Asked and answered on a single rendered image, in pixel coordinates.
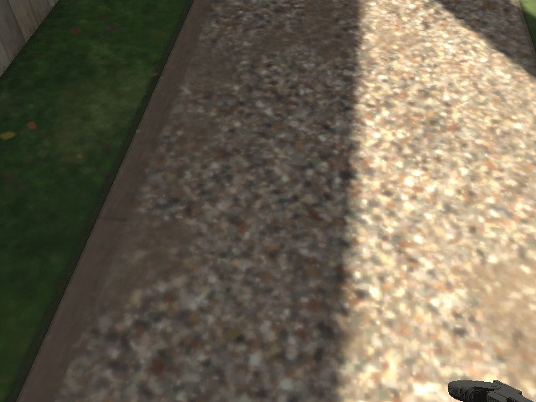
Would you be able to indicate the right robot hand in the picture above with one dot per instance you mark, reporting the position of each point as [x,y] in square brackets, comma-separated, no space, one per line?
[480,391]

